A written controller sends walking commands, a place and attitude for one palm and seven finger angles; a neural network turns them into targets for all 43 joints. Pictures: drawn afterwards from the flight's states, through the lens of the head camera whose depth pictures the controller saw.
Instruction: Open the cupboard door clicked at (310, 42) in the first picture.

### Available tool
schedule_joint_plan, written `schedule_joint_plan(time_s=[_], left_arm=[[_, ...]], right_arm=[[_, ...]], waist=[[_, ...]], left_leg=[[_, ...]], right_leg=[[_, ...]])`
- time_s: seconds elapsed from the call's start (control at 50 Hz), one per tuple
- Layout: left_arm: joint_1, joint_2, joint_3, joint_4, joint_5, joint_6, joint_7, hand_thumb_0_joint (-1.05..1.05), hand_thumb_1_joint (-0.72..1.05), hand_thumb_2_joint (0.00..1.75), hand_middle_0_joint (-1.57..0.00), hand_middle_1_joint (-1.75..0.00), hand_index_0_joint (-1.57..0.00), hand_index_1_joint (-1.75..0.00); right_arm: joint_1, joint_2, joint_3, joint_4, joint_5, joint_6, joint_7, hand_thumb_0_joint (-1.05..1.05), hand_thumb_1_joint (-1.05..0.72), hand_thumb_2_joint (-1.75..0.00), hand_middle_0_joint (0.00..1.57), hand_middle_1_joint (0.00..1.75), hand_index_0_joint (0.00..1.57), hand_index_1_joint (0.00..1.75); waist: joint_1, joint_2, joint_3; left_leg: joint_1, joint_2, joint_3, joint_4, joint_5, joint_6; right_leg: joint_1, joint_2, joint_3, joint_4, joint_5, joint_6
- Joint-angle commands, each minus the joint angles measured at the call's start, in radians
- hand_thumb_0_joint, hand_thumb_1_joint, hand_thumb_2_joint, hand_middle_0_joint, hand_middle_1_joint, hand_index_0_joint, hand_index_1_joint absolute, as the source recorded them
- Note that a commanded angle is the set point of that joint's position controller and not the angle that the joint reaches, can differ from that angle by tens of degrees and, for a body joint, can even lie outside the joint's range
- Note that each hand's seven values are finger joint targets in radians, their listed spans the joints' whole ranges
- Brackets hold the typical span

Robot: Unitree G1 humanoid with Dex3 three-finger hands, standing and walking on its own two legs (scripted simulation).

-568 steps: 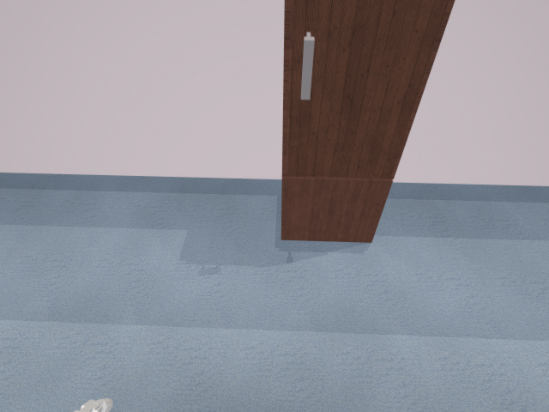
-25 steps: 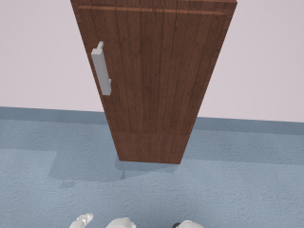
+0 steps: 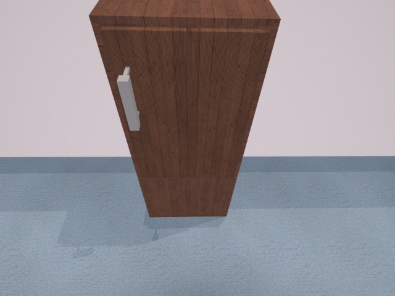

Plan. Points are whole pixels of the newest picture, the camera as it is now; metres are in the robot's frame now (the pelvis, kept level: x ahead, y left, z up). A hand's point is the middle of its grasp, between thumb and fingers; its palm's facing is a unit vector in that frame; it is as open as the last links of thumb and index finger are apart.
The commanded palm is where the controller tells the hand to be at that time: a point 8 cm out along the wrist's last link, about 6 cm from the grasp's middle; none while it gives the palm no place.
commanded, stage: come to a stop and stand still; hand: left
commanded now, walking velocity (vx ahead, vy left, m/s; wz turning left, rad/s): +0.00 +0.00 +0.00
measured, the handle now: (131, 99) +0.57 +0.19 +0.07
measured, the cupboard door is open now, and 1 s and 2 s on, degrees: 0 0 0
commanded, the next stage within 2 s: look again from close up in 0.54 s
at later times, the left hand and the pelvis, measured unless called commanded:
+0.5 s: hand out of the picture -0.01 +0.10 -0.18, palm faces +0.06 -0.99 -0.15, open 7.4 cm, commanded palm none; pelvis +0.01 -0.05 -0.01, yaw +1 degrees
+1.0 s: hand out of the picture +0.04 +0.18 -0.18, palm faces +0.05 -0.97 -0.23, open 7.4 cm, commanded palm none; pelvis +0.01 -0.01 -0.01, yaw +0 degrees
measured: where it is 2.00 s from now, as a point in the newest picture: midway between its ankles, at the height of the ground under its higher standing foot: outside the picture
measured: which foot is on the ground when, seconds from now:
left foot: down 0.00-1.00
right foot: up 0.00-0.04, down 0.06-1.00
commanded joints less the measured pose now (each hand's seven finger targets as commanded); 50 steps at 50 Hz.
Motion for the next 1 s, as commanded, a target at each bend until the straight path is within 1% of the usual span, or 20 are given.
schedule_joint_plan(time_s=[0.0,0.02,0.04,0.06,0.1,0.16,0.18,0.26,0.38,0.6,0.62,0.64,0.66,0.68,0.72,0.74,0.8,0.86,0.9,0.98], left_arm=[[0.114,0.029,-0.002,-0.001,-0.008,-0.042,0.012,0.0,0.9,0.9,-0.2,-0.3,-0.2,-0.3],[0.113,0.064,-0.001,0.001,-0.006,-0.051,0.022,0.0,0.9,0.9,-0.2,-0.3,-0.2,-0.3],[0.085,0.093,-0.002,0.0,-0.01,-0.057,0.026,0.0,0.9,0.9,-0.2,-0.3,-0.2,-0.3],[0.046,0.11,-0.003,-0.007,-0.013,-0.059,0.026,0.0,0.9,0.9,-0.2,-0.3,-0.2,-0.3],[0.004,0.073,-0.014,-0.007,-0.018,-0.074,0.028,0.0,0.9,0.9,-0.2,-0.3,-0.2,-0.3],[0.023,0.038,-0.024,0.007,-0.022,-0.081,0.03,0.0,0.9,0.9,-0.2,-0.3,-0.2,-0.3],[0.036,0.034,-0.024,0.012,-0.023,-0.08,0.031,0.0,0.9,0.9,-0.2,-0.3,-0.2,-0.3],[0.059,0.033,-0.022,0.022,-0.023,-0.076,0.032,0.0,0.9,0.9,-0.2,-0.3,-0.2,-0.3],[0.081,0.021,-0.022,0.024,-0.019,-0.079,0.036,0.0,0.9,0.9,-0.2,-0.3,-0.2,-0.3],[0.104,0.01,-0.021,0.031,-0.013,-0.078,0.038,0.0,0.9,0.9,-0.2,-0.3,-0.2,-0.3],[0.071,0.212,-0.03,-0.051,0.004,-0.103,0.039,0.0,0.9,0.9,-0.2,-0.3,-0.2,-0.3],[0.041,0.128,-0.005,-0.049,-0.001,-0.111,0.042,0.0,0.9,0.9,-0.2,-0.3,-0.2,-0.3],[0.048,0.116,-0.005,-0.039,0.002,-0.116,0.044,0.0,0.9,0.9,-0.2,-0.3,-0.2,-0.3],[0.064,0.107,-0.013,-0.049,-0.005,-0.117,0.042,0.0,0.9,0.9,-0.2,-0.3,-0.2,-0.3],[0.088,0.091,-0.017,-0.051,-0.004,-0.109,0.043,0.0,0.9,0.9,-0.2,-0.3,-0.2,-0.3],[0.081,0.093,-0.014,-0.056,-0.005,-0.106,0.044,0.0,0.9,0.9,-0.2,-0.3,-0.2,-0.3],[0.079,0.103,-0.009,-0.089,-0.004,-0.09,0.044,0.0,0.9,0.9,-0.2,-0.3,-0.2,-0.3],[0.071,0.104,-0.013,-0.112,-0.005,-0.076,0.044,0.0,0.9,0.9,-0.2,-0.3,-0.2,-0.3],[0.057,0.113,-0.013,-0.127,-0.005,-0.071,0.042,0.0,0.9,0.9,-0.2,-0.3,-0.2,-0.3],[0.042,0.118,-0.016,-0.141,-0.006,-0.065,0.037,0.0,0.9,0.9,-0.2,-0.3,-0.2,-0.3]], right_arm=[[0.034,-0.122,-0.022,0.002,0.016,-0.005,-0.003,0.0,-0.9,-0.9,0.2,0.3,0.2,0.3],[0.029,-0.083,-0.011,0.006,0.022,-0.004,0.002,0.0,-0.9,-0.9,0.2,0.3,0.2,0.3],[0.009,-0.04,0.007,-0.002,0.024,-0.003,0.005,0.0,-0.9,-0.9,0.2,0.3,0.2,0.3],[0.01,-0.026,0.013,0.003,0.019,-0.001,0.009,0.0,-0.9,-0.9,0.2,0.3,0.2,0.3],[0.041,-0.027,0.016,0.036,0.01,0.0,0.011,0.0,-0.9,-0.9,0.2,0.3,0.2,0.3],[0.08,-0.029,0.021,0.071,0.014,-0.008,0.005,0.0,-0.9,-0.9,0.2,0.3,0.2,0.3],[0.073,-0.035,0.02,0.077,0.015,-0.007,0.003,0.0,-0.9,-0.9,0.2,0.3,0.2,0.3],[0.054,-0.028,0.022,0.083,0.018,-0.004,-0.002,0.0,-0.9,-0.9,0.2,0.3,0.2,0.3],[0.034,-0.026,0.016,0.079,0.021,-0.002,-0.007,0.0,-0.9,-0.9,0.2,0.3,0.2,0.3],[-0.005,-0.037,0.016,0.072,0.024,-0.007,-0.012,0.0,-0.9,-0.9,0.2,0.3,0.2,0.3],[-0.055,-0.144,0.015,-0.062,0.014,-0.01,0.008,0.0,-0.9,-0.9,0.2,0.3,0.2,0.3],[-0.054,-0.126,-0.005,-0.079,0.004,-0.031,0.001,0.0,-0.9,-0.9,0.2,0.3,0.2,0.3],[-0.048,-0.091,-0.004,-0.059,0.004,-0.038,-0.007,0.0,-0.9,-0.9,0.2,0.3,0.2,0.3],[-0.026,-0.084,0.005,-0.066,0.006,-0.041,-0.01,0.0,-0.9,-0.9,0.2,0.3,0.2,0.3],[-0.012,-0.06,0.011,-0.081,0.008,-0.034,-0.005,0.0,-0.9,-0.9,0.2,0.3,0.2,0.3],[-0.013,-0.072,0.006,-0.088,0.01,-0.031,-0.005,0.0,-0.9,-0.9,0.2,0.3,0.2,0.3],[-0.027,-0.102,-0.002,-0.102,0.012,-0.026,-0.007,0.0,-0.9,-0.9,0.2,0.3,0.2,0.3],[-0.032,-0.116,-0.001,-0.105,0.012,-0.017,-0.003,0.0,-0.9,-0.9,0.2,0.3,0.2,0.3],[-0.045,-0.133,-0.003,-0.111,0.01,-0.016,0.0,0.0,-0.9,-0.9,0.2,0.3,0.2,0.3],[-0.067,-0.138,0.0,-0.122,0.01,-0.016,0.007,0.0,-0.9,-0.9,0.2,0.3,0.2,0.3]], waist=[[0.042,0.052,-0.013],[0.046,-0.04,0.0],[0.036,-0.127,0.048],[0.02,-0.124,0.074],[0.006,-0.178,0.111],[0.003,-0.082,0.091],[0.012,-0.065,0.095],[0.023,0.005,0.114],[0.025,-0.037,0.081],[0.032,-0.01,0.062],[0.015,-0.017,0.171],[0.017,0.077,0.027],[0.02,0.065,-0.068],[0.027,0.024,-0.093],[0.029,-0.114,-0.098],[0.029,-0.142,-0.072],[0.036,-0.084,-0.04],[0.034,-0.015,0.008],[0.037,0.022,0.031],[0.039,0.016,0.042]], left_leg=[[-0.064,0.152,-0.18,-0.078,-0.288,0.003],[-0.126,0.091,-0.123,0.014,-0.26,-0.028],[-0.125,0.042,-0.064,0.076,-0.243,-0.049],[-0.063,0.039,-0.059,0.102,-0.202,-0.049],[-0.004,0.054,-0.068,0.116,-0.09,-0.047],[0.037,0.079,-0.082,0.068,-0.001,-0.047],[0.039,0.083,-0.084,0.065,-0.006,-0.05],[0.034,0.089,-0.083,0.054,-0.01,-0.052],[0.067,0.091,-0.078,0.065,0.001,-0.052],[0.107,0.105,-0.084,0.048,0.057,-0.044],[0.048,0.063,-0.145,0.094,-0.049,-0.046],[0.055,0.074,-0.116,0.147,-0.004,-0.037],[0.063,0.076,-0.113,0.169,0.053,-0.032],[0.047,0.064,-0.109,0.185,0.051,-0.03],[0.003,0.048,-0.084,0.191,0.007,-0.023],[-0.016,0.043,-0.081,0.191,-0.009,-0.021],[0.014,0.061,-0.078,0.175,0.116,-0.011],[0.041,0.086,-0.09,0.169,0.178,-0.005],[0.027,0.096,-0.107,0.145,0.153,0.0],[0.01,0.094,-0.12,0.11,0.054,-0.001]], right_leg=[[0.178,-0.005,-0.012,-0.301,0.168,-0.022],[0.194,-0.09,0.106,-0.354,0.105,-0.052],[0.098,-0.178,0.191,-0.424,-0.01,-0.093],[-0.012,-0.215,0.215,-0.461,-0.097,-0.114],[-0.074,-0.139,0.16,-0.44,0.004,-0.098],[-0.019,-0.091,0.094,-0.358,0.207,-0.077],[-0.014,-0.083,0.087,-0.355,0.207,-0.07],[0.0,-0.073,0.086,-0.349,0.21,-0.063],[0.02,-0.074,0.087,-0.344,0.291,-0.056],[0.044,-0.065,0.071,-0.316,0.382,-0.047],[-0.038,-0.067,0.074,-0.352,0.284,-0.032],[-0.003,-0.102,0.12,-0.258,0.367,-0.062],[0.059,-0.103,0.119,-0.238,0.487,-0.072],[0.105,-0.111,0.106,-0.224,0.602,-0.075],[0.151,-0.113,0.103,-0.19,0.766,-0.073],[0.149,-0.11,0.093,-0.179,0.785,-0.072],[0.11,-0.085,0.068,-0.148,0.736,-0.067],[0.038,-0.061,0.054,-0.162,0.521,-0.055],[0.014,-0.046,0.049,-0.175,0.374,-0.05],[0.007,-0.041,0.051,-0.202,0.258,-0.041]])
